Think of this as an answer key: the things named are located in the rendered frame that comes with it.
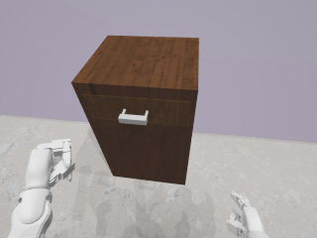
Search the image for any robot left forearm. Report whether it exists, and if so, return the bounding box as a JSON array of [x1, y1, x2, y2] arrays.
[[7, 187, 53, 238]]

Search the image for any robot right hand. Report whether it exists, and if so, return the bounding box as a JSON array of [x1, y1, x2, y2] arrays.
[[227, 191, 265, 238]]

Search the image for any drawer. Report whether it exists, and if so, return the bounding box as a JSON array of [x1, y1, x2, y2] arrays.
[[82, 93, 190, 126]]

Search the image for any cabinet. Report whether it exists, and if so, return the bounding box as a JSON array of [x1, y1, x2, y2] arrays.
[[71, 35, 199, 185]]

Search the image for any robot left hand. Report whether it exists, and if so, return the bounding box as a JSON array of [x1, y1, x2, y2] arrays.
[[25, 139, 75, 190]]

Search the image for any handle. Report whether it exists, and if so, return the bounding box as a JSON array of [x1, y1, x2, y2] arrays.
[[118, 109, 149, 126]]

